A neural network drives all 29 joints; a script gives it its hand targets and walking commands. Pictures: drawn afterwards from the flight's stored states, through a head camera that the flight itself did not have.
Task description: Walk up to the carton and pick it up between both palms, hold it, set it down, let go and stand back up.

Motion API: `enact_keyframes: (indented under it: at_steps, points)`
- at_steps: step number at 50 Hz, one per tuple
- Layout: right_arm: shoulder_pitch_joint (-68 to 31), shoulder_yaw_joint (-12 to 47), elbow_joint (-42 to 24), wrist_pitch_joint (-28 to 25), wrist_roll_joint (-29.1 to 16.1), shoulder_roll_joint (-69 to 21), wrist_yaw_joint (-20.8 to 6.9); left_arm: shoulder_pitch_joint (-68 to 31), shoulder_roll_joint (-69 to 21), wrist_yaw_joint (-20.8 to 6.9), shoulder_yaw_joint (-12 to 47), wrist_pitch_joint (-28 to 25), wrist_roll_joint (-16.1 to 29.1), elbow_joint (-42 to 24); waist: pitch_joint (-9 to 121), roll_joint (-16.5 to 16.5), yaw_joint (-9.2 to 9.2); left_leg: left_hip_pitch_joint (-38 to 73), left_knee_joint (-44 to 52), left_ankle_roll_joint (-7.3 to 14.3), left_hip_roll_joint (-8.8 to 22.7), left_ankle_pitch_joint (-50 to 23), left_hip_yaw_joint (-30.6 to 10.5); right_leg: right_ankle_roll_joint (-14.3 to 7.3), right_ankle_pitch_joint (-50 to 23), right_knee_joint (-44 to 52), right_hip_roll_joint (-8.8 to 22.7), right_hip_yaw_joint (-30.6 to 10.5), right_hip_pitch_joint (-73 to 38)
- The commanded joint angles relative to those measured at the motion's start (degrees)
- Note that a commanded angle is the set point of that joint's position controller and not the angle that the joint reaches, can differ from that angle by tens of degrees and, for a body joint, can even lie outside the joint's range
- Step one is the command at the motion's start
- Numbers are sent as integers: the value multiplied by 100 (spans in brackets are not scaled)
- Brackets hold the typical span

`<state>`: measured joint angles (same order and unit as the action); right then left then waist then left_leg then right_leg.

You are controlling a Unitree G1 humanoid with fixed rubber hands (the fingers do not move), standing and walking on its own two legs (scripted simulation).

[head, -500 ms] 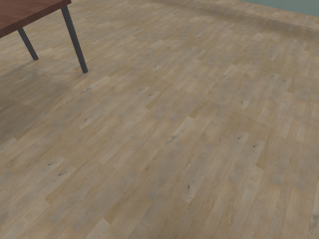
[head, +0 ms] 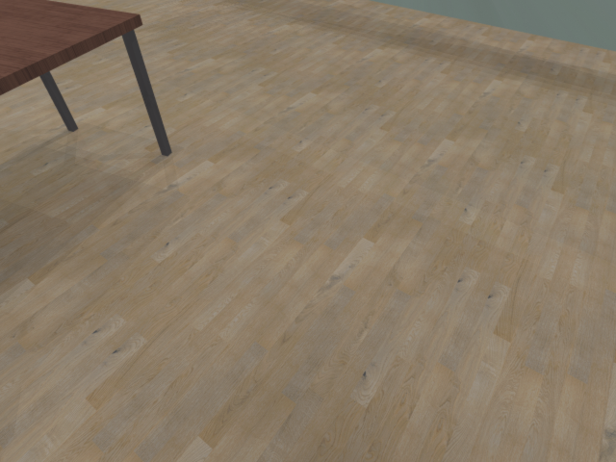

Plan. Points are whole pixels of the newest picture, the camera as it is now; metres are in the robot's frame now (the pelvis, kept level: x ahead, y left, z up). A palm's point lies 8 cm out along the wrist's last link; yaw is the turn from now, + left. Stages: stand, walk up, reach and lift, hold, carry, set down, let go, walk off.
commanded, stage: stand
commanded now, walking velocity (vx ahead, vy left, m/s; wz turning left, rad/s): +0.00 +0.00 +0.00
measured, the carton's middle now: out of the picture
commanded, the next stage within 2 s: walk up in 1.76 s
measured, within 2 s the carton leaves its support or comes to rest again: neither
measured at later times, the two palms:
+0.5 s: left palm out of the picture -0.02 +0.20 -0.14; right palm out of the picture -0.01 -0.20 -0.14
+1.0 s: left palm out of the picture -0.03 +0.20 -0.14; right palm out of the picture -0.03 -0.19 -0.14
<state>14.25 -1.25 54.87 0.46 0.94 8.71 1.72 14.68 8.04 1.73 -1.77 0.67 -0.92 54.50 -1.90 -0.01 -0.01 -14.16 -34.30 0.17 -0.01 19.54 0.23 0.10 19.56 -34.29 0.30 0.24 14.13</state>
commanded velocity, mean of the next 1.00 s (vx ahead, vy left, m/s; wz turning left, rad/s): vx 0.00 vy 0.00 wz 0.00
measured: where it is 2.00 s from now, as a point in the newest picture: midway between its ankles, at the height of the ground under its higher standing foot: outside the picture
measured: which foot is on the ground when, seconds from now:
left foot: down 0.00-1.00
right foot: down 0.00-1.00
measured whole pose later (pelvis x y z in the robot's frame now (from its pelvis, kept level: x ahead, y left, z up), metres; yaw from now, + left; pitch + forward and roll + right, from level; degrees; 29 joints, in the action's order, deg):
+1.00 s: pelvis +0.00 +0.01 +0.01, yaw +0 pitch -3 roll +0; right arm 16.1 -0.6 68.2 -0.1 0.8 4.6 2.8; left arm 16.4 4.3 2.9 -0.8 0.2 -0.8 68.5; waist -3.6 -0.2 0.1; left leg -7.6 -26.2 0.7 -0.5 15.7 0.6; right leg 0.8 15.7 -26.3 0.9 -0.1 7.7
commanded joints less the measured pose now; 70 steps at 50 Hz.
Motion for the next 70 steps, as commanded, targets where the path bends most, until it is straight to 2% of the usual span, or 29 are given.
enact_keyframes:
  at_steps: [1,13,26,70]
  points:
    - [247,-152,-50,-125,-9,573,54,268,589,52,-147,-139,7,-39,73,-9,1,129,795,269,381,-1528,-436,-269,-1509,788,344,-415,-121]
    - [396,-109,685,-119,-13,317,94,429,331,95,-94,-132,10,711,-222,-19,5,352,1097,222,404,-1595,-402,-209,-1570,1083,373,-376,-338]
    - [538,-49,1100,-93,-10,120,126,564,147,133,-20,-101,6,1146,-444,-20,6,387,1279,186,406,-1479,-384,-160,-1455,1248,382,-354,-384]
    - [752,18,1255,-135,-23,1,120,731,28,140,73,-94,22,1387,-524,-23,10,365,1451,232,425,-1445,-423,-90,-1391,1316,433,-330,-380]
